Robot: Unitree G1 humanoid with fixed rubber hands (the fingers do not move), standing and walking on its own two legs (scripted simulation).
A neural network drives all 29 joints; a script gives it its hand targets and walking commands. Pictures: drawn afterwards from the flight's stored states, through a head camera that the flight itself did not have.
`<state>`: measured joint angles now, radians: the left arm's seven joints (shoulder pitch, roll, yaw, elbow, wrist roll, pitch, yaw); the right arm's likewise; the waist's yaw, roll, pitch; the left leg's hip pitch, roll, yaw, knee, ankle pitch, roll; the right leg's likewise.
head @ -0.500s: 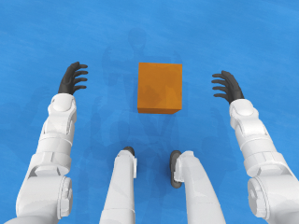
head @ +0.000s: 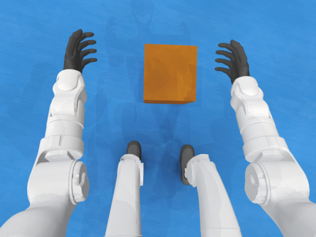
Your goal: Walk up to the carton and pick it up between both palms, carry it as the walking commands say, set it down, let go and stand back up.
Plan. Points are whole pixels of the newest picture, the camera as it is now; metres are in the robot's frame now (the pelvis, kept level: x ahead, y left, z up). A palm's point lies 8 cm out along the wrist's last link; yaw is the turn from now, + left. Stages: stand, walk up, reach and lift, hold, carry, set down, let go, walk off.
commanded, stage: reach and lift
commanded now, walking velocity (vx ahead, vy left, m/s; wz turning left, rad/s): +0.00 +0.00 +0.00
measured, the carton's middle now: (167, 78) +0.51 -0.04 -0.53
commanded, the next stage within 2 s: none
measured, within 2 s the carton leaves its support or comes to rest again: neither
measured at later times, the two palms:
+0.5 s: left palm (99, 77) +0.47 +0.20 -0.29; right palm (214, 85) +0.45 -0.17 -0.30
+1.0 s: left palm (113, 86) +0.46 +0.18 -0.43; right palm (205, 91) +0.44 -0.18 -0.43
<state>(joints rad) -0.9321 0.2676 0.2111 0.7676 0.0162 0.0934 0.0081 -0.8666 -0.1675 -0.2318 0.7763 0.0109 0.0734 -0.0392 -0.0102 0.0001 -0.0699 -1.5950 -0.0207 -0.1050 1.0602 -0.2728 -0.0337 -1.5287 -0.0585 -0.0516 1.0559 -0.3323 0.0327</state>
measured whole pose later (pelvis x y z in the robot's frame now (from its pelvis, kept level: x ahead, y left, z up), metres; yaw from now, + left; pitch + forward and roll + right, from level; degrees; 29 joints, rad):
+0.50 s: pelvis -0.02 +0.01 -0.13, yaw -4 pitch +49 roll -6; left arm -1.08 0.27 0.22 0.81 0.01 0.09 0.11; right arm -1.03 -0.18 -0.26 0.84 0.01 0.07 -0.09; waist 0.02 0.00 0.01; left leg -2.04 -0.02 -0.10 1.62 -0.45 -0.03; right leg -1.96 -0.04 -0.02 1.60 -0.50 0.05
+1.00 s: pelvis -0.05 +0.01 -0.23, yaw -5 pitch +43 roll -6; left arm -1.27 0.29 0.21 0.98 -0.06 0.05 0.12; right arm -1.24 -0.25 -0.24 1.01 0.10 0.05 -0.13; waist 0.04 0.00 0.23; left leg -2.25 -0.02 -0.10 1.98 -0.49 -0.03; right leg -2.18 -0.01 0.01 1.96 -0.54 0.07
